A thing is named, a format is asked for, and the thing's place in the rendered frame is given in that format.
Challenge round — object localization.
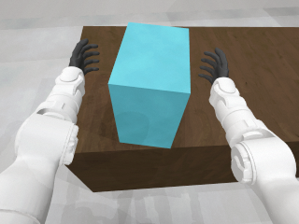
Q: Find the left robot hand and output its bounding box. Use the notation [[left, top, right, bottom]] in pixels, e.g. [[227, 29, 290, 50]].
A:
[[68, 38, 100, 76]]

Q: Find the left robot forearm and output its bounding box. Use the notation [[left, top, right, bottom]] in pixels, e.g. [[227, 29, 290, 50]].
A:
[[14, 66, 85, 157]]

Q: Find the left robot upper arm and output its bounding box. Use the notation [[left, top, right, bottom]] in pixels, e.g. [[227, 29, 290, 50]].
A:
[[0, 113, 79, 224]]

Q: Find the right robot upper arm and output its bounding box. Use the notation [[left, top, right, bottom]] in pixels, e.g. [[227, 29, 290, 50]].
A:
[[231, 137, 299, 224]]

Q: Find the pedestal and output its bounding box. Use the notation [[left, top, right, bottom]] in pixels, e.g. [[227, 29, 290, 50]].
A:
[[65, 26, 299, 192]]

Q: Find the right robot hand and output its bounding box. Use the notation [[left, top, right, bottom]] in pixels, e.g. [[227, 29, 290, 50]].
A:
[[198, 48, 229, 86]]

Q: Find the right robot forearm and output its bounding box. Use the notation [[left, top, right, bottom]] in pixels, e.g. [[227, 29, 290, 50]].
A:
[[208, 77, 296, 174]]

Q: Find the carton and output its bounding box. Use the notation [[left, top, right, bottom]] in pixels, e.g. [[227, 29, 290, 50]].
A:
[[107, 22, 191, 148]]

